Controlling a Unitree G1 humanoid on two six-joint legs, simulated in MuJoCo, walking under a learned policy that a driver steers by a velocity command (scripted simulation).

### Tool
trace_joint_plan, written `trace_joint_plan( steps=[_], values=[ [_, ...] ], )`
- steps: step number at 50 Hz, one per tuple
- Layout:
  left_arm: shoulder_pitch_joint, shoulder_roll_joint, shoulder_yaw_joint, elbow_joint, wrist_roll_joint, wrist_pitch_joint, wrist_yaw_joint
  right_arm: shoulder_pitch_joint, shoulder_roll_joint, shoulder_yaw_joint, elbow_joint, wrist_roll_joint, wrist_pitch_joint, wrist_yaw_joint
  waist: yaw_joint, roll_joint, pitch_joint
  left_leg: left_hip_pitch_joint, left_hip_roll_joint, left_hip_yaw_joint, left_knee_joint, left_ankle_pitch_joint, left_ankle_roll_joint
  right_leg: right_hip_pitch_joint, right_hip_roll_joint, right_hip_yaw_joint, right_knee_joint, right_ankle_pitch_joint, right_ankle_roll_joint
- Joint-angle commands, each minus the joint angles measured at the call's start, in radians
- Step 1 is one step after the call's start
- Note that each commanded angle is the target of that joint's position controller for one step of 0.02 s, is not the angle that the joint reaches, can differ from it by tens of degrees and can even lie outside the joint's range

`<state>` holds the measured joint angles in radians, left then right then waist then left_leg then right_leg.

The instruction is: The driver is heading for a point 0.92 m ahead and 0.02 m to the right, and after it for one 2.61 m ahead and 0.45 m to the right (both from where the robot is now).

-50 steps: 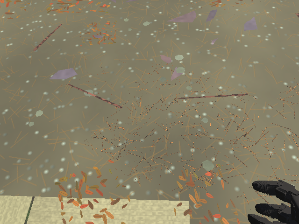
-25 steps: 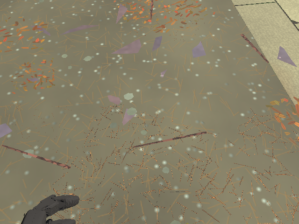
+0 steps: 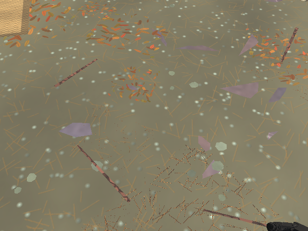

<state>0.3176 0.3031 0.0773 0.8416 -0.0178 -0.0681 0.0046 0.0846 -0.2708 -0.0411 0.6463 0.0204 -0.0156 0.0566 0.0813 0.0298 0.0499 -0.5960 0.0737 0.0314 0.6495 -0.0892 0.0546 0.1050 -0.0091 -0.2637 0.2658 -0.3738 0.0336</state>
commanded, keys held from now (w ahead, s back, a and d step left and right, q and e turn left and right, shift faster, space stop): w+q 0.10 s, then w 0.06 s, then no key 0.10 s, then e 0.66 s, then no key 0.02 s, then w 0.06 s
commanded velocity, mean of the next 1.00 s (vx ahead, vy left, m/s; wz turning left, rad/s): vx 0.20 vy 0.00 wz -0.11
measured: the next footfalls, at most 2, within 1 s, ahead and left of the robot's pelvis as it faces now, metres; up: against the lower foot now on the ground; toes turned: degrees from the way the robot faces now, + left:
left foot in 0.04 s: +0.20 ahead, +0.10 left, +0.00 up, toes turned +5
right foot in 0.52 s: +0.43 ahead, -0.06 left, +0.00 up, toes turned +4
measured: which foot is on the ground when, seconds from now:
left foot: up 0.00-0.02, down 0.04-0.54, up 0.56-0.90, down 0.92-1.00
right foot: down 0.00-0.06, up 0.08-0.50, down 0.52-0.94, up 0.96-1.00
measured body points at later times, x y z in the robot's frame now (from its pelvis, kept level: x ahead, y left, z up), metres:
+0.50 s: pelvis +0.25 +0.03 +0.01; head +0.28 +0.04 +0.46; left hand +0.39 +0.29 -0.10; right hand +0.39 -0.24 -0.10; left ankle +0.16 +0.10 -0.73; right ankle +0.40 -0.07 -0.71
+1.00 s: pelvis +0.33 +0.07 +0.01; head +0.36 +0.08 +0.46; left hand +0.54 +0.32 -0.09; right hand +0.39 -0.24 -0.09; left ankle +0.37 +0.18 -0.73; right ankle +0.37 -0.06 -0.70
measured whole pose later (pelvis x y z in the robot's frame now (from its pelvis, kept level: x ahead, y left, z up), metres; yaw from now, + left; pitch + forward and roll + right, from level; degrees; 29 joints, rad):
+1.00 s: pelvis +0.33 +0.07 +0.01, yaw -11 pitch +2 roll -1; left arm 0.17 0.32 0.08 0.65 -0.01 0.04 0.03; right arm 0.22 -0.28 -0.06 0.75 -0.03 -0.01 -0.02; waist 0.00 -0.04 0.02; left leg -0.31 -0.02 -0.06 0.52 -0.24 0.01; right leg -0.50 0.12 0.17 0.79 -0.39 0.00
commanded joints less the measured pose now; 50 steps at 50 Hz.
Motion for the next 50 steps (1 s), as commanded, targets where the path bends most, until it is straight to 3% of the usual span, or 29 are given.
trace_joint_plan(
  steps=[1, 2, 3, 4, 5, 6, 7, 8, 9, 13, 17, 21, 24, 26, 27, 28, 29, 30, 31, 32, 34, 36, 42, 45, 46, 47, 48, 49, 50],
  values=[
    [-0.046, 0.219, 0.055, -0.060, -0.018, 0.012, 0.010, 0.096, -0.143, -0.059, -0.063, 0.000, -0.003, 0.000, -0.131, -0.107, -0.077, 0.190, -0.100, 0.086, -0.022, -0.109, 0.070, -0.016, -0.264, 0.049, 0.242, 1.034, -0.134],
    [-0.052, 0.201, 0.046, -0.065, -0.019, 0.015, 0.013, 0.264, -0.198, -0.093, -0.018, 0.004, 0.003, -0.013, -0.220, -0.082, -0.165, 0.442, -0.142, 0.079, -0.077, -0.056, 0.108, -0.125, -0.223, 0.024, 0.466, 0.989, -0.099],
    [-0.013, 0.121, 0.017, -0.086, 0.022, 0.007, 0.012, 0.380, -0.291, -0.121, 0.008, 0.012, 0.015, -0.036, -0.233, 0.101, -0.245, 0.732, 0.029, -0.198, -0.090, -0.005, 0.174, -0.407, -0.156, 0.026, 0.797, 0.444, -0.048],
    [0.037, 0.033, -0.014, -0.144, 0.030, -0.022, 0.001, 0.307, -0.354, -0.119, -0.032, 0.010, -0.001, -0.032, -0.126, 0.277, -0.377, 0.977, 0.241, -0.804, -0.276, -0.267, 0.380, -0.781, 0.062, 0.206, 1.113, -0.229, 0.001],
    [-0.077, 0.139, 0.005, -0.153, -0.003, -0.054, -0.012, 0.310, -0.258, -0.092, -0.048, 0.006, -0.018, -0.020, -0.204, 0.106, -0.380, 0.961, 0.256, -0.830, -0.378, -0.345, 0.339, -0.883, 0.011, 0.372, 1.152, -0.190, -0.020],
    [-0.131, 0.150, 0.006, -0.171, -0.032, -0.068, -0.018, 0.285, -0.209, -0.076, -0.034, -0.003, -0.033, -0.020, -0.190, 0.068, -0.243, 0.846, 0.233, -0.681, -0.382, -0.290, 0.295, -0.920, -0.030, 0.352, 1.103, -0.098, -0.044],
    [-0.128, 0.131, 0.001, -0.160, -0.018, -0.071, -0.010, 0.225, -0.180, -0.066, -0.032, -0.005, -0.042, -0.020, -0.139, -0.027, -0.153, 0.693, 0.191, -0.554, -0.376, -0.156, 0.259, -0.874, -0.080, 0.343, 1.010, -0.016, -0.047],
    [-0.118, 0.135, 0.006, -0.146, 0.008, -0.066, -0.003, 0.170, -0.141, -0.055, -0.037, -0.010, -0.046, -0.024, -0.106, -0.021, -0.121, 0.589, 0.156, -0.457, -0.377, -0.024, 0.237, -0.808, -0.115, 0.343, 0.927, 0.036, -0.040],
    [-0.099, 0.137, 0.009, -0.137, 0.015, -0.054, -0.003, 0.135, -0.130, -0.047, -0.051, -0.025, -0.048, -0.029, -0.080, 0.010, -0.100, 0.509, 0.135, -0.401, -0.389, 0.144, 0.228, -0.740, -0.128, 0.342, 0.904, 0.063, -0.030],
    [-0.080, 0.084, -0.002, -0.125, 0.033, -0.017, 0.005, 0.140, -0.160, -0.052, -0.015, -0.026, -0.056, -0.049, -0.055, -0.001, -0.094, 0.402, 0.090, -0.206, -0.386, 0.628, 0.217, -0.666, -0.098, 0.293, 0.759, 0.146, 0.029],
    [-0.167, 0.039, -0.025, -0.125, 0.019, -0.020, -0.012, 0.148, -0.139, -0.038, 0.024, -0.027, -0.040, -0.070, -0.103, 0.040, -0.102, 0.417, 0.027, -0.063, -0.390, 0.568, 0.136, -0.594, -0.069, 0.261, 0.453, 0.447, 0.023],
    [-0.207, 0.063, -0.019, -0.137, 0.009, -0.023, -0.035, 0.162, -0.146, -0.036, 0.073, -0.041, -0.033, -0.071, -0.126, 0.043, -0.088, 0.500, 0.091, -0.070, -0.370, 0.482, 0.133, -0.574, -0.050, 0.286, 0.338, 0.484, -0.013],
    [-0.201, 0.106, -0.001, -0.159, 0.020, -0.022, -0.050, 0.133, -0.163, -0.045, 0.089, -0.025, -0.014, -0.081, -0.107, 0.051, -0.067, 0.580, 0.131, -0.085, -0.249, 0.541, 0.126, -0.617, -0.022, 0.273, 0.305, 0.302, -0.056],
    [-0.077, 0.146, 0.022, -0.139, 0.028, -0.024, -0.052, 0.124, -0.159, -0.046, 0.085, -0.013, 0.003, -0.097, -0.045, 0.011, -0.120, 0.560, 0.072, -0.046, -0.029, 0.583, 0.066, -0.456, 0.009, 0.264, 0.185, 0.451, -0.103],
    [-0.017, 0.221, 0.041, -0.145, 0.033, -0.023, -0.044, 0.154, -0.150, -0.040, 0.058, -0.038, 0.000, -0.104, -0.047, -0.121, -0.214, 0.432, -0.025, 0.004, 0.218, 0.341, 0.001, -0.263, -0.115, 0.452, 0.207, 0.868, -0.181],
    [-0.002, 0.253, 0.044, -0.156, 0.044, -0.013, -0.035, 0.224, -0.079, -0.018, 0.038, -0.055, -0.003, -0.095, -0.088, -0.308, -0.303, 0.092, -0.209, -0.002, 0.550, -0.467, -0.081, 0.005, -0.338, 0.799, 0.187, 1.097, -0.395],
    [0.008, 0.170, 0.023, -0.167, 0.033, -0.006, -0.031, 0.210, -0.121, -0.019, 0.052, -0.042, -0.003, -0.080, -0.052, -0.213, -0.394, 0.038, -0.184, -0.149, 0.656, -0.569, -0.083, 0.032, -0.346, 0.871, 0.143, 0.926, -0.417],
    [-0.057, 0.149, 0.020, -0.190, 0.021, 0.003, -0.025, 0.158, -0.141, -0.027, 0.040, -0.018, 0.006, -0.076, -0.053, -0.154, -0.312, -0.013, -0.141, -0.167, 0.697, -0.517, -0.085, -0.039, -0.307, 0.790, 0.130, 0.746, -0.380],
    [-0.100, 0.128, 0.015, -0.202, 0.009, 0.017, -0.019, 0.120, -0.141, -0.029, 0.038, -0.018, 0.016, -0.079, -0.061, -0.071, -0.246, -0.028, -0.110, -0.155, 0.658, -0.463, -0.087, -0.132, -0.263, 0.726, 0.100, 0.583, -0.333],
    [-0.132, 0.118, 0.011, -0.212, 0.002, 0.031, -0.011, 0.093, -0.142, -0.033, 0.033, -0.024, 0.027, -0.086, -0.072, -0.043, -0.182, -0.015, -0.084, -0.149, 0.577, -0.420, -0.092, -0.239, -0.239, 0.693, 0.067, 0.455, -0.302],
    [-0.166, 0.128, 0.016, -0.224, 0.016, 0.055, -0.001, 0.093, -0.112, -0.030, 0.027, -0.023, 0.040, -0.091, -0.101, -0.120, -0.131, 0.086, -0.092, -0.113, 0.373, -0.372, -0.103, -0.375, -0.151, 0.636, 0.023, 0.305, -0.257],
    [-0.151, 0.150, 0.029, -0.232, 0.023, 0.067, 0.010, 0.112, -0.092, -0.026, 0.039, -0.022, 0.036, -0.096, -0.094, -0.167, -0.157, 0.146, -0.113, -0.099, 0.260, -0.356, -0.121, -0.386, -0.132, 0.624, 0.024, 0.312, -0.260],
    [-0.159, 0.168, 0.045, -0.253, 0.010, 0.092, 0.026, 0.097, -0.104, -0.035, 0.040, -0.018, 0.017, -0.087, -0.069, -0.189, -0.181, 0.231, -0.121, -0.117, 0.052, -0.250, -0.118, -0.395, -0.122, 0.703, 0.036, 0.153, -0.232],
    [-0.180, 0.159, 0.044, -0.262, -0.001, 0.110, 0.031, 0.151, -0.105, -0.044, 0.057, -0.015, -0.003, -0.074, -0.103, -0.191, -0.164, 0.348, -0.122, -0.090, -0.175, -0.142, -0.078, -0.433, -0.083, 0.716, 0.084, 0.111, -0.185],
    [-0.159, 0.136, 0.038, -0.261, -0.003, 0.112, 0.032, 0.177, -0.142, -0.057, 0.061, -0.023, -0.006, -0.076, -0.106, -0.150, -0.161, 0.428, -0.044, -0.141, -0.258, -0.125, -0.045, -0.493, -0.040, 0.684, 0.144, 0.039, -0.143],
    [-0.137, 0.082, 0.023, -0.271, 0.005, 0.111, 0.029, 0.179, -0.227, -0.075, 0.050, -0.049, -0.001, -0.082, -0.080, 0.058, -0.147, 0.481, 0.176, -0.370, -0.347, -0.147, 0.052, -0.627, 0.071, 0.532, 0.355, -0.111, -0.082],
    [-0.157, 0.104, 0.032, -0.297, 0.008, 0.095, 0.027, 0.155, -0.252, -0.082, 0.046, -0.081, -0.001, -0.078, -0.080, 0.273, -0.112, 0.397, 0.307, -0.598, -0.431, -0.188, 0.187, -0.729, 0.147, 0.401, 0.588, -0.220, -0.041],
    [-0.132, 0.155, 0.046, -0.273, 0.016, 0.087, 0.025, 0.104, -0.193, -0.064, 0.016, -0.076, -0.009, -0.083, -0.074, 0.183, -0.101, 0.383, 0.288, -0.579, -0.443, -0.322, 0.197, -0.732, 0.091, 0.452, 0.732, -0.149, -0.028],
    [-0.110, 0.160, 0.051, -0.247, 0.014, 0.088, 0.022, 0.071, -0.157, -0.055, 0.013, -0.051, -0.014, -0.088, -0.057, 0.134, -0.085, 0.390, 0.226, -0.489, -0.436, -0.409, 0.147, -0.752, 0.087, 0.441, 0.777, -0.073, -0.021]
  ],
)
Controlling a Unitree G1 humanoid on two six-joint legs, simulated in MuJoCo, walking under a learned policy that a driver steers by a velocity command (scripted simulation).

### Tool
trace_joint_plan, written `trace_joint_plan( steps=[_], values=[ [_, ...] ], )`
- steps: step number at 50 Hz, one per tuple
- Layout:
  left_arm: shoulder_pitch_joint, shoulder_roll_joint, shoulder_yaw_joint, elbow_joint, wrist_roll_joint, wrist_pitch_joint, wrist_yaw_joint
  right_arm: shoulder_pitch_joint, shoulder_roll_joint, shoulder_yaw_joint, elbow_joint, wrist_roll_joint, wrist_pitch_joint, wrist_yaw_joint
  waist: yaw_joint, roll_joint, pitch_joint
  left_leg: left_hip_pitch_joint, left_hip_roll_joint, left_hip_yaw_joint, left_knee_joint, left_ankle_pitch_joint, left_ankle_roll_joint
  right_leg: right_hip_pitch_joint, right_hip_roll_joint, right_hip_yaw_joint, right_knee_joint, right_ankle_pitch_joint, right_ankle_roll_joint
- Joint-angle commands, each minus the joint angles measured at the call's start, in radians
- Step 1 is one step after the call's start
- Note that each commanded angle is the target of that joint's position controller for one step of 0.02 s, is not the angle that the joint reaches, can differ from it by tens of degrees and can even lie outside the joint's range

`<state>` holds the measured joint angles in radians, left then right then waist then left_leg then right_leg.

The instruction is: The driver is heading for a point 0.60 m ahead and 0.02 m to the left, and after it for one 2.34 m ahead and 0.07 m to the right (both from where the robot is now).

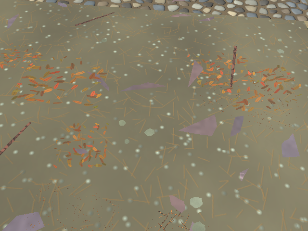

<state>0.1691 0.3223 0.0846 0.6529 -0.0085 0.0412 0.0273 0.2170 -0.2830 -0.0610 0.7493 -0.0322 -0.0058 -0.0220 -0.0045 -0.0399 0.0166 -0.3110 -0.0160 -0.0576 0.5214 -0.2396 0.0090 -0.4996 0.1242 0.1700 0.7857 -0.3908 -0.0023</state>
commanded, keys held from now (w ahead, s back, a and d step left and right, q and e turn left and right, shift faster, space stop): w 0.46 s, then w+q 0.46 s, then q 0.06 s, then e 0.02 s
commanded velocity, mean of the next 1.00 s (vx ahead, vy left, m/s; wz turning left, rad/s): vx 0.40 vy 0.00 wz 0.10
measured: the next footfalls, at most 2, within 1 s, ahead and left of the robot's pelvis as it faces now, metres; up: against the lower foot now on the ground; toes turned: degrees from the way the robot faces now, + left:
right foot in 0.34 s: +0.12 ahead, -0.15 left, +0.00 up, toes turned -3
left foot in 0.82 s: +0.47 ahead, +0.08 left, +0.00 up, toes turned +6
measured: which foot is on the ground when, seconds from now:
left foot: down 0.00-0.34, up 0.36-0.80, down 0.82-1.00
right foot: up 0.00-0.32, down 0.34-0.82, up 0.84-1.00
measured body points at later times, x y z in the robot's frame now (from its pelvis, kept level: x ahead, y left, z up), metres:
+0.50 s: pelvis +0.13 -0.05 +0.01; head +0.13 -0.06 +0.46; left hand +0.24 +0.21 -0.10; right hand +0.19 -0.33 -0.12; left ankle +0.12 +0.10 -0.66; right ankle +0.08 -0.14 -0.74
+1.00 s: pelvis +0.39 +0.01 +0.00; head +0.43 +0.03 +0.45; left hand +0.49 +0.30 -0.10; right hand +0.56 -0.24 -0.10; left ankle +0.43 +0.08 -0.74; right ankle +0.40 -0.16 -0.65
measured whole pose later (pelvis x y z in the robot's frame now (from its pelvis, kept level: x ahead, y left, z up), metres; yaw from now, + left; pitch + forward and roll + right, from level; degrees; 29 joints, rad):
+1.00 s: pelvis +0.39 +0.01 +0.00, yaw +11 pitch +1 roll +0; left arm 0.21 0.30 0.03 0.70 0.01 -0.11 0.00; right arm 0.25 -0.30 -0.06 0.69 0.00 -0.05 0.03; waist -0.01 -0.02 0.06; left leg -0.31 -0.13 -0.03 0.43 -0.13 0.10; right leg -0.53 -0.07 0.06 1.14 -0.35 0.02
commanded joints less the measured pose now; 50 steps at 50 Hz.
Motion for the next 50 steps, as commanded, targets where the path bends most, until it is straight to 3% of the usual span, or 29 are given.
trace_joint_plan(
  steps=[1, 2, 5, 8, 11, 13, 15, 16, 17, 18, 19, 20, 21, 24, 27, 30, 33, 36, 38, 39, 40, 41, 42, 43, 44, 45, 46, 47, 50],
  values=[
    [0.065, 0.113, 0.037, -0.034, 0.011, -0.019, 0.000, -0.062, -0.134, -0.030, -0.087, 0.025, -0.028, -0.013, 0.029, 0.191, -0.049, 0.152, 0.267, -0.349, -0.306, -0.300, 0.156, -0.174, -0.052, -0.011, 0.298, -0.004, 0.031],
    [0.064, 0.089, 0.029, -0.028, 0.014, -0.022, -0.003, -0.035, -0.125, -0.025, -0.073, 0.036, -0.031, -0.015, 0.010, 0.184, -0.029, 0.180, 0.261, -0.331, -0.312, -0.291, 0.156, -0.212, -0.061, -0.015, 0.328, 0.035, 0.041],
    [-0.008, 0.048, 0.008, -0.042, 0.001, -0.050, -0.016, 0.066, -0.125, -0.022, -0.035, 0.032, -0.042, -0.014, -0.040, 0.181, 0.010, 0.232, 0.235, -0.260, -0.349, -0.244, 0.163, -0.235, -0.091, -0.083, 0.242, 0.102, 0.051],
    [-0.086, 0.025, -0.008, -0.064, -0.002, -0.076, -0.024, 0.104, -0.155, -0.030, -0.018, 0.039, -0.047, -0.013, -0.074, 0.199, 0.016, 0.246, 0.235, -0.215, -0.359, -0.152, 0.169, -0.159, -0.134, -0.147, 0.040, 0.129, 0.055],
    [-0.103, 0.015, -0.017, -0.066, -0.011, -0.094, -0.035, 0.127, -0.189, -0.039, -0.004, 0.047, -0.047, -0.004, -0.084, 0.221, 0.026, 0.167, 0.238, -0.172, -0.355, -0.114, 0.177, 0.006, -0.127, -0.191, -0.134, 0.095, 0.036],
    [-0.089, 0.030, -0.015, -0.062, -0.018, -0.101, -0.041, 0.141, -0.199, -0.041, 0.007, 0.056, -0.044, 0.007, -0.076, 0.220, 0.034, 0.129, 0.254, -0.180, -0.342, -0.129, 0.190, 0.088, -0.119, -0.204, -0.216, 0.097, 0.013],
    [-0.023, 0.034, -0.012, -0.034, -0.019, -0.107, -0.044, 0.123, -0.190, -0.036, 0.012, 0.067, -0.038, 0.014, -0.023, 0.191, 0.026, 0.063, 0.248, -0.168, -0.296, -0.124, 0.175, 0.247, -0.106, -0.219, -0.352, 0.193, -0.021],
    [0.039, 0.047, -0.004, -0.009, -0.021, -0.106, -0.040, 0.126, -0.166, -0.027, 0.016, 0.064, -0.038, 0.018, 0.009, 0.167, 0.000, 0.013, 0.228, -0.149, -0.244, -0.095, 0.154, 0.370, -0.098, -0.218, -0.384, 0.200, -0.037],
    [0.136, 0.070, 0.007, 0.015, -0.025, -0.104, -0.030, 0.111, -0.119, -0.011, 0.015, 0.053, -0.045, 0.022, 0.060, 0.141, -0.051, -0.070, 0.188, -0.097, -0.130, -0.068, 0.113, 0.533, -0.148, -0.154, -0.392, 0.188, -0.059],
    [0.276, 0.138, 0.021, 0.032, -0.010, -0.100, -0.018, 0.070, -0.032, 0.018, -0.017, 0.027, -0.058, 0.032, 0.115, -0.059, -0.143, -0.230, 0.091, 0.021, 0.224, -0.156, 0.044, 0.722, -0.360, 0.115, -0.440, 0.141, -0.121],
    [0.315, 0.246, 0.048, 0.041, 0.003, -0.100, -0.028, 0.068, -0.051, 0.009, -0.069, 0.046, -0.084, 0.024, 0.105, -0.250, -0.136, -0.489, 0.011, 0.066, 0.461, -0.316, 0.012, 0.754, -0.528, 0.457, -0.544, -0.089, -0.267],
    [0.285, 0.163, 0.027, 0.041, -0.001, -0.110, -0.036, 0.035, -0.144, -0.015, -0.065, 0.063, -0.096, 0.023, 0.110, -0.143, -0.058, -0.567, 0.076, 0.002, 0.603, -0.294, 0.016, 0.693, -0.513, 0.460, -0.571, -0.195, -0.293],
    [0.241, 0.107, 0.007, 0.036, 0.001, -0.119, -0.040, 0.025, -0.157, -0.021, -0.060, 0.071, -0.100, 0.030, 0.084, -0.131, 0.005, -0.601, 0.106, -0.007, 0.628, -0.191, 0.030, 0.650, -0.459, 0.363, -0.584, -0.182, -0.264],
    [0.140, 0.060, -0.011, 0.024, 0.010, -0.121, -0.043, 0.013, -0.112, -0.016, -0.039, 0.047, -0.095, 0.043, 0.030, -0.075, 0.056, -0.537, 0.156, 0.001, 0.557, -0.007, 0.012, 0.517, -0.365, 0.142, -0.634, 0.148, -0.217],
    [0.141, 0.068, -0.005, 0.039, 0.014, -0.128, -0.035, -0.009, -0.067, -0.001, -0.042, 0.050, -0.080, 0.051, 0.025, -0.050, 0.043, -0.488, 0.143, 0.023, 0.453, 0.122, -0.022, 0.467, -0.330, -0.021, -0.658, 0.388, -0.205],
    [0.156, 0.091, 0.000, 0.061, 0.014, -0.134, -0.028, -0.096, -0.038, 0.015, -0.075, 0.053, -0.076, 0.058, 0.049, -0.040, 0.060, -0.391, 0.110, 0.038, 0.244, 0.274, -0.021, 0.403, -0.310, -0.137, -0.678, 0.432, -0.181],
    [0.194, 0.115, 0.008, 0.095, 0.002, -0.138, -0.024, -0.179, -0.036, 0.022, -0.113, 0.056, -0.075, 0.071, 0.072, -0.028, 0.086, -0.341, 0.088, 0.048, 0.118, 0.348, 0.008, 0.425, -0.344, -0.186, -0.697, 0.418, -0.168],
    [0.203, 0.123, 0.013, 0.118, -0.007, -0.125, -0.020, -0.217, -0.054, 0.017, -0.145, 0.055, -0.074, 0.088, 0.062, -0.012, 0.088, -0.350, 0.070, 0.053, 0.061, 0.291, 0.052, 0.543, -0.382, -0.224, -0.643, 0.537, -0.144],
    [0.195, 0.149, 0.021, 0.118, -0.004, -0.110, -0.013, -0.188, -0.082, 0.004, -0.155, 0.050, -0.071, 0.094, 0.030, -0.037, 0.033, -0.265, 0.016, 0.107, 0.064, 0.191, 0.087, 0.605, -0.384, -0.259, -0.519, 0.875, -0.118],
    [0.192, 0.165, 0.025, 0.115, 0.000, -0.099, -0.007, -0.121, -0.112, -0.013, -0.147, 0.050, -0.065, 0.093, -0.010, -0.054, -0.027, -0.170, -0.022, 0.137, 0.074, 0.137, 0.108, 0.623, -0.375, -0.278, -0.394, 1.053, -0.102],
    [0.183, 0.165, 0.022, 0.108, 0.002, -0.087, 0.001, 0.022, -0.154, -0.039, -0.114, 0.053, -0.060, 0.086, -0.088, -0.045, -0.110, 0.030, -0.065, 0.158, 0.047, 0.143, 0.137, 0.567, -0.345, -0.313, -0.189, 1.135, -0.075],
    [0.203, 0.150, 0.011, 0.089, 0.013, -0.088, 0.011, 0.175, -0.218, -0.067, -0.086, 0.057, -0.051, 0.070, -0.153, 0.020, -0.203, 0.337, 0.009, 0.012, 0.047, 0.152, 0.184, 0.341, -0.312, -0.315, 0.089, 0.929, -0.039],
    [0.340, -0.006, -0.043, 0.045, 0.038, -0.114, -0.012, 0.205, -0.326, -0.085, -0.086, 0.062, -0.054, 0.065, -0.049, 0.305, -0.343, 0.723, 0.296, -0.565, -0.020, -0.065, 0.392, -0.113, -0.111, -0.266, 0.506, 0.010, 0.031],
    [0.247, 0.075, -0.031, 0.052, 0.012, -0.153, -0.027, 0.234, -0.233, -0.062, -0.100, 0.063, -0.056, 0.061, -0.118, 0.213, -0.450, 0.765, 0.339, -0.805, -0.190, -0.191, 0.406, -0.216, -0.076, -0.058, 0.624, -0.169, 0.019],
    [0.139, 0.125, -0.016, 0.010, -0.030, -0.175, -0.037, 0.190, -0.199, -0.050, -0.097, 0.049, -0.059, 0.057, -0.125, 0.174, -0.283, 0.658, 0.311, -0.655, -0.219, -0.147, 0.344, -0.296, -0.130, -0.046, 0.622, -0.091, -0.001],
    [0.090, 0.113, -0.025, -0.009, -0.025, -0.188, -0.034, 0.125, -0.188, -0.046, -0.107, 0.048, -0.062, 0.053, -0.090, 0.073, -0.184, 0.500, 0.271, -0.543, -0.226, -0.062, 0.313, -0.278, -0.174, -0.057, 0.542, -0.010, -0.014],
    [0.068, 0.108, -0.022, -0.010, -0.001, -0.191, -0.026, 0.060, -0.166, -0.039, -0.121, 0.044, -0.063, 0.052, -0.048, 0.024, -0.107, 0.347, 0.234, -0.454, -0.240, 0.055, 0.296, -0.233, -0.204, -0.068, 0.451, 0.031, -0.009],
    [0.079, 0.118, -0.013, -0.011, 0.011, -0.180, -0.021, 0.010, -0.151, -0.033, -0.142, 0.027, -0.064, 0.048, -0.006, 0.053, -0.075, 0.234, 0.207, -0.391, -0.257, 0.224, 0.292, -0.156, -0.222, -0.065, 0.413, 0.054, -0.001],
    [0.146, 0.090, -0.017, 0.010, 0.028, -0.140, -0.014, -0.034, -0.143, -0.031, -0.140, 0.026, -0.066, 0.039, 0.048, 0.065, -0.059, 0.063, 0.180, -0.235, -0.258, 0.640, 0.300, -0.054, -0.221, -0.105, 0.321, 0.065, 0.055]
  ],
)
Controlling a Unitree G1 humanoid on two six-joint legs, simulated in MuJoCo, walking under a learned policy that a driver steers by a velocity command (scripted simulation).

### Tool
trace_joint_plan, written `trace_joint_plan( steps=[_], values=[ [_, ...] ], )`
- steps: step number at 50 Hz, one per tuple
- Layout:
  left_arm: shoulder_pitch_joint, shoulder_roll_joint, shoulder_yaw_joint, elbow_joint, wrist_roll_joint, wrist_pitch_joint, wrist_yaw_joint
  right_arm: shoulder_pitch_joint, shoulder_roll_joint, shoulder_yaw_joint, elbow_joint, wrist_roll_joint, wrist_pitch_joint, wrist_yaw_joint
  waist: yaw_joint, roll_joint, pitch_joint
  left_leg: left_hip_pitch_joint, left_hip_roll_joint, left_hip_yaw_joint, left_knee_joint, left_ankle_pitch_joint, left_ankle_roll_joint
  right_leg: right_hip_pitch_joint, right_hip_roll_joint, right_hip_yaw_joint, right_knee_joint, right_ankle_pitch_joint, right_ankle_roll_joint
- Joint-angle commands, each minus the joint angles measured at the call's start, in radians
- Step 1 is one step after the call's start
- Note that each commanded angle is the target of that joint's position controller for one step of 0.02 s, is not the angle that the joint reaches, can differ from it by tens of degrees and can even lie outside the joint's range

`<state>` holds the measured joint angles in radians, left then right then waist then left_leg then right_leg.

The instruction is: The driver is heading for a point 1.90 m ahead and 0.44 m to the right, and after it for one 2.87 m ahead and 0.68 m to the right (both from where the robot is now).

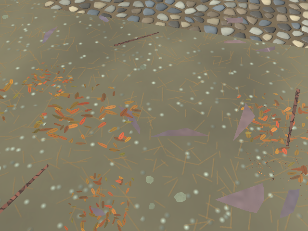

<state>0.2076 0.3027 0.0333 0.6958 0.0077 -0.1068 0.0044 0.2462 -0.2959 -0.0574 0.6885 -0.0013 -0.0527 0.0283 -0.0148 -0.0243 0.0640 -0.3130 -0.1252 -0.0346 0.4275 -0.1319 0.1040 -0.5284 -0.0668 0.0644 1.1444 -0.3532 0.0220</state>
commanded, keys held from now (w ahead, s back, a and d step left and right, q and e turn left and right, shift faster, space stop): e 0.76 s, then no key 0.24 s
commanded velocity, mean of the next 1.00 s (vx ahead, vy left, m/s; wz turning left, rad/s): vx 0.08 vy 0.00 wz -0.30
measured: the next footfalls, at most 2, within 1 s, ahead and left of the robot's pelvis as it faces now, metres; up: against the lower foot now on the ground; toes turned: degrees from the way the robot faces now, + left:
right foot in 0.28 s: +0.28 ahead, -0.14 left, +0.00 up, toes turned -1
left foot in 0.68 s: +0.28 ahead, +0.09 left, +0.00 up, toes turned -21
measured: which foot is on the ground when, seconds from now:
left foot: down 0.00-0.30, up 0.32-0.66, down 0.68-1.00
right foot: up 0.00-0.26, down 0.28-0.70, up 0.72-1.00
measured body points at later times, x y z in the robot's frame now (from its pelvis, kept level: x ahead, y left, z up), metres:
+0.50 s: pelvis +0.17 -0.04 +0.00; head +0.21 -0.06 +0.44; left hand +0.34 +0.22 -0.09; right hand +0.29 -0.33 -0.12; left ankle +0.18 +0.10 -0.68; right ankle +0.24 -0.14 -0.74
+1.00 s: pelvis +0.20 +0.00 +0.00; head +0.23 +0.00 +0.45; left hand +0.44 +0.19 -0.10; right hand +0.21 -0.30 -0.10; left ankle +0.24 +0.11 -0.74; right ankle +0.13 -0.14 -0.70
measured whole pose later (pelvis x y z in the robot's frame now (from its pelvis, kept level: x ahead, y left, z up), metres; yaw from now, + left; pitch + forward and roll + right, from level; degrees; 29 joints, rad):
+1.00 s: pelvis +0.20 +0.00 +0.00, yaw -22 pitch +1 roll -1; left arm 0.19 0.30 0.07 0.64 -0.01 0.06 0.02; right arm 0.19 -0.25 -0.04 0.74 0.00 0.01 -0.03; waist -0.03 -0.02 0.04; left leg -0.24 0.04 0.02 0.47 -0.24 0.01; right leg -0.37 0.01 0.06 0.79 -0.41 0.09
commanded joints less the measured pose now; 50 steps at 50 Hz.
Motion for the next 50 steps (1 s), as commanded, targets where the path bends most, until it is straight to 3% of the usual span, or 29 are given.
trace_joint_plan(
  steps=[1, 4, 6, 8, 10, 13, 14, 15, 16, 17, 18, 19, 20, 22, 23, 27, 30, 33, 34, 35, 36, 37, 38, 39, 40, 43, 47, 50],
  values=[
    [0.108, 0.091, 0.029, -0.029, 0.013, 0.017, 0.012, -0.061, -0.132, -0.033, -0.067, -0.005, -0.022, -0.017, 0.059, 0.051, -0.108, 0.035, 0.273, -0.199, -0.162, 0.616, 0.196, -0.010, -0.021, -0.020, -0.095, 0.075, 0.046],
    [0.048, 0.038, 0.009, -0.026, 0.011, 0.022, 0.008, -0.048, -0.110, -0.019, -0.027, -0.002, -0.016, -0.028, 0.026, 0.085, -0.130, 0.009, 0.204, -0.060, -0.153, 0.622, 0.130, 0.066, -0.008, -0.051, -0.322, 0.322, 0.048],
    [-0.019, 0.039, 0.008, -0.033, -0.002, 0.017, -0.003, -0.011, -0.110, -0.014, 0.001, -0.005, -0.012, -0.031, -0.016, 0.087, -0.139, 0.050, 0.217, -0.051, -0.155, 0.534, 0.106, 0.099, 0.005, -0.047, -0.439, 0.479, 0.031],
    [-0.050, 0.056, 0.014, -0.041, -0.011, 0.016, -0.012, -0.003, -0.120, -0.012, 0.024, -0.014, -0.009, -0.031, -0.032, 0.087, -0.130, 0.109, 0.255, -0.063, -0.147, 0.484, 0.101, 0.096, 0.008, -0.030, -0.502, 0.502, 0.010],
    [-0.070, 0.080, 0.025, -0.056, -0.009, 0.015, -0.021, -0.013, -0.128, -0.013, 0.041, -0.018, -0.003, -0.030, -0.033, 0.087, -0.114, 0.176, 0.292, -0.078, -0.107, 0.487, 0.099, 0.069, 0.014, -0.021, -0.536, 0.413, -0.017],
    [-0.040, 0.113, 0.043, -0.072, -0.002, 0.019, -0.035, -0.041, -0.144, -0.021, 0.051, 0.004, 0.023, -0.044, 0.003, 0.089, -0.102, 0.251, 0.306, -0.083, 0.043, 0.539, 0.074, 0.065, 0.048, -0.048, -0.613, 0.275, -0.061],
    [0.015, 0.138, 0.055, -0.064, 0.002, 0.019, -0.034, -0.030, -0.139, -0.021, 0.052, 0.009, 0.031, -0.052, 0.027, 0.062, -0.127, 0.241, 0.263, -0.060, 0.149, 0.550, 0.036, 0.155, 0.054, -0.037, -0.682, 0.415, -0.089],
    [0.066, 0.207, 0.073, -0.071, 0.007, 0.020, -0.028, 0.007, -0.127, -0.017, 0.033, -0.013, 0.027, -0.058, 0.019, -0.049, -0.209, 0.152, 0.172, -0.005, 0.347, 0.386, -0.023, 0.323, -0.049, 0.114, -0.666, 0.800, -0.157],
    [0.100, 0.245, 0.082, -0.084, 0.015, 0.033, -0.019, 0.060, -0.082, -0.002, 0.015, -0.023, 0.021, -0.058, 0.008, -0.222, -0.299, -0.130, 0.021, 0.052, 0.655, -0.148, -0.110, 0.563, -0.247, 0.394, -0.679, 1.026, -0.344],
    [0.151, 0.160, 0.061, -0.078, 0.010, 0.045, -0.015, 0.026, -0.103, 0.001, 0.011, -0.024, 0.025, -0.047, 0.050, -0.211, -0.371, -0.244, -0.001, -0.044, 0.784, -0.514, -0.128, 0.635, -0.287, 0.531, -0.737, 0.951, -0.395],
    [0.103, 0.136, 0.055, -0.093, -0.001, 0.053, -0.011, 0.007, -0.122, -0.007, 0.008, -0.002, 0.038, -0.042, 0.040, -0.122, -0.330, -0.283, 0.052, -0.093, 0.858, -0.486, -0.132, 0.580, -0.262, 0.481, -0.745, 0.744, -0.355],
    [0.050, 0.126, 0.054, -0.110, -0.009, 0.065, -0.006, -0.029, -0.113, -0.008, 0.008, 0.005, 0.053, -0.045, 0.033, -0.041, -0.268, -0.302, 0.081, -0.084, 0.851, -0.435, -0.137, 0.492, -0.216, 0.417, -0.767, 0.568, -0.308],
    [0.009, 0.128, 0.053, -0.121, -0.016, 0.079, -0.002, -0.055, -0.110, -0.010, 0.001, 0.003, 0.067, -0.050, 0.021, -0.005, -0.198, -0.302, 0.105, -0.077, 0.779, -0.392, -0.142, 0.386, -0.187, 0.377, -0.802, 0.435, -0.278],
    [-0.037, 0.140, 0.060, -0.135, -0.007, 0.101, 0.005, -0.068, -0.085, -0.009, -0.007, 0.000, 0.079, -0.058, -0.005, -0.065, -0.147, -0.210, 0.100, -0.039, 0.595, -0.317, -0.155, 0.251, -0.095, 0.312, -0.846, 0.277, -0.234],
    [-0.034, 0.147, 0.066, -0.139, -0.001, 0.109, 0.009, -0.057, -0.073, -0.007, -0.001, 0.000, 0.077, -0.059, -0.003, -0.098, -0.154, -0.174, 0.087, -0.028, 0.538, -0.303, -0.165, 0.235, -0.075, 0.299, -0.851, 0.268, -0.233],
    [-0.022, 0.163, 0.081, -0.145, -0.009, 0.121, 0.025, -0.060, -0.072, -0.008, 0.006, 0.000, 0.064, -0.059, 0.017, -0.127, -0.200, -0.093, 0.079, -0.045, 0.371, -0.231, -0.177, 0.243, -0.066, 0.326, -0.837, 0.216, -0.233],
    [-0.024, 0.168, 0.086, -0.150, -0.012, 0.134, 0.028, -0.071, -0.083, -0.015, 0.001, 0.005, 0.049, -0.051, 0.027, -0.141, -0.196, -0.063, 0.075, -0.053, 0.273, -0.213, -0.165, 0.255, -0.066, 0.387, -0.829, 0.158, -0.223],
    [-0.047, 0.160, 0.087, -0.156, -0.026, 0.151, 0.032, -0.017, -0.087, -0.026, 0.018, 0.008, 0.031, -0.040, -0.008, -0.139, -0.179, 0.060, 0.074, -0.028, 0.040, -0.100, -0.127, 0.220, -0.027, 0.401, -0.783, 0.126, -0.177],
    [-0.027, 0.139, 0.081, -0.153, -0.029, 0.153, 0.034, 0.010, -0.123, -0.039, 0.022, 0.000, 0.029, -0.043, -0.011, -0.098, -0.178, 0.146, 0.153, -0.076, -0.037, -0.072, -0.094, 0.156, 0.016, 0.368, -0.727, 0.047, -0.134],
    [-0.007, 0.088, 0.068, -0.164, -0.022, 0.151, 0.030, 0.011, -0.210, -0.058, 0.011, -0.023, 0.035, -0.049, 0.014, 0.111, -0.159, 0.216, 0.370, -0.297, -0.118, -0.090, 0.003, 0.002, 0.125, 0.225, -0.523, -0.128, -0.072],
    [-0.028, 0.115, 0.079, -0.192, -0.022, 0.136, 0.026, -0.022, -0.236, -0.067, 0.009, -0.056, 0.038, -0.047, 0.019, 0.336, -0.112, 0.124, 0.515, -0.505, -0.182, 0.015, 0.141, -0.101, 0.209, 0.076, -0.283, -0.254, -0.025],
    [0.004, 0.179, 0.100, -0.162, -0.012, 0.131, 0.024, -0.085, -0.174, -0.049, -0.026, -0.053, 0.032, -0.053, 0.032, 0.234, -0.107, 0.102, 0.510, -0.453, -0.166, 0.057, 0.156, -0.087, 0.149, 0.111, -0.109, -0.207, 0.002],
    [0.036, 0.189, 0.109, -0.129, -0.019, 0.138, 0.023, -0.137, -0.129, -0.038, -0.038, -0.037, 0.031, -0.060, 0.054, 0.167, -0.099, 0.094, 0.446, -0.339, -0.139, 0.078, 0.109, -0.080, 0.146, 0.099, -0.041, -0.145, 0.014],
    [0.060, 0.159, 0.104, -0.102, -0.016, 0.149, 0.030, -0.155, -0.110, -0.031, -0.045, -0.019, 0.031, -0.063, 0.055, 0.137, -0.098, 0.113, 0.389, -0.265, -0.119, 0.086, 0.075, -0.081, 0.145, 0.089, 0.015, -0.098, 0.033],
    [0.065, 0.132, 0.096, -0.098, -0.013, 0.156, 0.031, -0.151, -0.100, -0.025, -0.041, -0.006, 0.033, -0.064, 0.044, 0.137, -0.085, 0.125, 0.379, -0.231, -0.109, 0.149, 0.079, -0.099, 0.146, 0.089, 0.071, -0.073, 0.048],
    [0.003, 0.084, 0.074, -0.123, -0.025, 0.155, 0.031, -0.090, -0.100, -0.022, -0.023, -0.011, 0.045, -0.067, 0.006, 0.162, -0.085, 0.187, 0.344, -0.145, -0.097, 0.257, 0.103, -0.094, 0.139, 0.044, -0.002, -0.046, 0.076],
    [-0.056, 0.040, 0.046, -0.144, -0.015, 0.149, 0.021, -0.073, -0.130, -0.031, -0.009, -0.005, 0.055, -0.064, -0.022, 0.210, -0.122, 0.232, 0.360, -0.119, -0.068, 0.302, 0.114, 0.058, 0.080, -0.007, -0.303, -0.082, 0.080],
    [-0.041, 0.060, 0.049, -0.131, -0.021, 0.149, 0.014, -0.056, -0.154, -0.036, 0.008, 0.010, 0.061, -0.053, -0.027, 0.227, -0.123, 0.206, 0.369, -0.131, -0.042, 0.339, 0.120, 0.189, 0.086, -0.067, -0.512, -0.033, 0.062]
  ],
)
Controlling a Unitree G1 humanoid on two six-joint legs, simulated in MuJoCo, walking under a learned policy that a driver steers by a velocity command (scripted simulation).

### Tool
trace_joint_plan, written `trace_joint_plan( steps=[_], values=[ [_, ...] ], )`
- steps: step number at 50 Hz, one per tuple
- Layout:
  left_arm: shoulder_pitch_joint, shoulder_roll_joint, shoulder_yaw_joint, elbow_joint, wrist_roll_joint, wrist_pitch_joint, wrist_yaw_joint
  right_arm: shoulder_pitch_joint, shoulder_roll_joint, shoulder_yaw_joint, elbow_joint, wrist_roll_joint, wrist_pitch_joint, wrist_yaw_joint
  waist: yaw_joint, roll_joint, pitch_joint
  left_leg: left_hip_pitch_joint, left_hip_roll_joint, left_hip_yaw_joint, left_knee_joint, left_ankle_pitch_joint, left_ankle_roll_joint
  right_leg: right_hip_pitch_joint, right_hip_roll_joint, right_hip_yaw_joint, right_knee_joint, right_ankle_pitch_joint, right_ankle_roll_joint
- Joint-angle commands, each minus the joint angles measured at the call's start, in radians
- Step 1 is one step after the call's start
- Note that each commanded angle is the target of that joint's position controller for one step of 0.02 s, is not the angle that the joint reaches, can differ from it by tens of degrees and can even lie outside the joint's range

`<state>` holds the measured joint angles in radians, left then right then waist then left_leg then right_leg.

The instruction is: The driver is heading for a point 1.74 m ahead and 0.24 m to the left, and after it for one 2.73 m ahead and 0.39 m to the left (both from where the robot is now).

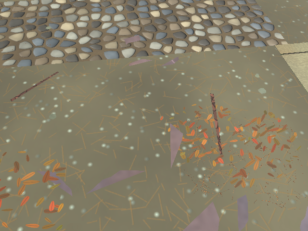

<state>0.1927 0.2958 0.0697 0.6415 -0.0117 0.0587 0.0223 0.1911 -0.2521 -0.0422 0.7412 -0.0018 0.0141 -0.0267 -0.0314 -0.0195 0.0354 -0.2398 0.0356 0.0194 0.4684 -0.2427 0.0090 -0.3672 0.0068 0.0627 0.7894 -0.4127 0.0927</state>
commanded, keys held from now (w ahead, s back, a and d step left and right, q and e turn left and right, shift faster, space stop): no key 1.00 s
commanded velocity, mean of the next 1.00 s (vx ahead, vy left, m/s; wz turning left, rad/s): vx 0.00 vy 0.00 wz -0.05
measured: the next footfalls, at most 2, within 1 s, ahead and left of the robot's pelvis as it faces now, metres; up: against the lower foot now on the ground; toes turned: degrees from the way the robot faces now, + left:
right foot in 0.06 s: +0.03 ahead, -0.14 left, +0.00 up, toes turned +1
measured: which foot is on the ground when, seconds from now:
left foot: down 0.00-1.00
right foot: up 0.00-0.04, down 0.06-1.00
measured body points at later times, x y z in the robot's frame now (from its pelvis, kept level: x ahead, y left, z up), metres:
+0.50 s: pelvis +0.00 -0.03 +0.00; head +0.01 -0.03 +0.45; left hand +0.14 +0.21 -0.12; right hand +0.08 -0.31 -0.13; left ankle +0.00 +0.12 -0.74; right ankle -0.01 -0.14 -0.74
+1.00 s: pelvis +0.00 -0.03 +0.00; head +0.01 -0.03 +0.45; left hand +0.08 +0.23 -0.14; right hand +0.03 -0.29 -0.15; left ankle +0.00 +0.12 -0.74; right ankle -0.01 -0.14 -0.74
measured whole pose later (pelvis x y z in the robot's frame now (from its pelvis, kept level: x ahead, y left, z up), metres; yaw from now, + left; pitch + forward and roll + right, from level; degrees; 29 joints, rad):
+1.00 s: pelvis +0.00 -0.03 +0.00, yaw -1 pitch -2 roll +0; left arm 0.22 0.23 0.03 0.96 0.00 0.01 0.03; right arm 0.23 -0.23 -0.03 1.05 0.00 0.00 -0.05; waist -0.02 0.00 0.04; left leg -0.18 0.06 0.02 0.47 -0.26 -0.05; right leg -0.17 0.02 0.04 0.48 -0.28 -0.01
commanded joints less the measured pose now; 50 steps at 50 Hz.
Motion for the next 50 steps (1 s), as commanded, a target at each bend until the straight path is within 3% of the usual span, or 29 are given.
trace_joint_plan(
  steps=[1, 2, 3, 4, 5, 6, 7, 10, 21, 50],
  values=[
    [0.003, 0.064, 0.013, -0.059, -0.001, -0.018, -0.006, -0.009, -0.195, -0.048, -0.039, 0.019, -0.005, 0.004, 0.010, 0.209, -0.089, 0.118, 0.199, -0.179, -0.061, 0.452, 0.202, 0.087, 0.018, -0.078, -0.284, 0.118, -0.028],
    [0.029, 0.061, 0.012, -0.043, 0.003, -0.019, -0.008, 0.000, -0.180, -0.042, -0.028, 0.029, -0.007, 0.005, 0.029, 0.189, -0.078, 0.087, 0.183, -0.169, -0.043, 0.433, 0.172, 0.166, 0.024, -0.083, -0.443, 0.250, -0.056],
    [0.031, 0.092, 0.015, -0.046, 0.010, -0.020, -0.004, 0.045, -0.163, -0.035, -0.010, 0.025, -0.018, 0.008, 0.022, 0.149, -0.093, 0.023, 0.164, -0.158, -0.030, 0.357, 0.113, 0.279, -0.018, -0.018, -0.483, 0.367, -0.089],
    [0.053, 0.159, 0.026, -0.056, 0.019, -0.016, 0.006, 0.064, -0.117, -0.017, -0.021, -0.014, -0.035, 0.017, -0.004, -0.022, -0.166, -0.067, 0.095, -0.088, 0.076, 0.166, 0.037, 0.421, -0.168, 0.140, -0.418, 0.662, -0.135],
    [-0.019, 0.147, 0.018, -0.051, 0.030, -0.015, 0.004, 0.073, -0.067, -0.003, -0.024, -0.024, -0.047, 0.023, -0.045, -0.181, -0.156, -0.073, 0.031, -0.019, 0.031, -0.054, -0.026, 0.320, -0.236, 0.177, -0.384, 0.661, -0.232],
    [-0.051, 0.078, 0.004, -0.066, 0.032, -0.024, -0.008, 0.003, -0.112, -0.008, -0.022, -0.030, -0.046, 0.018, 0.002, -0.123, -0.133, -0.012, 0.031, -0.026, 0.018, -0.024, -0.057, 0.247, -0.198, 0.166, -0.402, 0.501, -0.246],
    [-0.049, 0.056, -0.003, -0.051, 0.039, -0.033, -0.013, -0.030, -0.125, -0.013, -0.021, -0.025, -0.044, 0.017, 0.011, -0.105, -0.114, 0.002, 0.027, -0.019, 0.006, 0.041, -0.064, 0.232, -0.153, 0.140, -0.405, 0.391, -0.210],
    [-0.037, 0.077, -0.003, -0.034, 0.033, -0.051, -0.017, -0.015, -0.135, -0.017, 0.002, -0.018, -0.028, 0.009, 0.013, -0.092, -0.053, 0.030, 0.028, -0.020, -0.007, 0.100, -0.062, 0.167, -0.111, 0.111, -0.410, 0.340, -0.166],
    [-0.029, 0.050, -0.012, 0.025, 0.027, -0.059, -0.012, 0.019, -0.127, -0.019, 0.096, -0.010, -0.025, -0.005, 0.008, -0.003, -0.035, 0.084, 0.035, -0.016, -0.040, 0.128, -0.064, 0.146, -0.072, 0.075, -0.402, 0.319, -0.150],
    [0.038, 0.036, -0.021, 0.300, 0.013, -0.057, 0.011, 0.066, -0.087, -0.010, 0.294, -0.001, -0.016, -0.026, 0.015, 0.018, 0.001, 0.072, 0.019, 0.008, -0.065, 0.115, -0.047, 0.160, -0.023, 0.004, -0.398, 0.325, -0.122]
  ],
)
Keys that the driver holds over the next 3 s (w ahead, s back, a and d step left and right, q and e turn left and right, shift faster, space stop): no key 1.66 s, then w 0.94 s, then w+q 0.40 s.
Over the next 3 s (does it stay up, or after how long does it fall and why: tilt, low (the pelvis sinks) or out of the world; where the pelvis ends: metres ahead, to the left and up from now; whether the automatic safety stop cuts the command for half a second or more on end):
stays up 0.63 0.04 -0.02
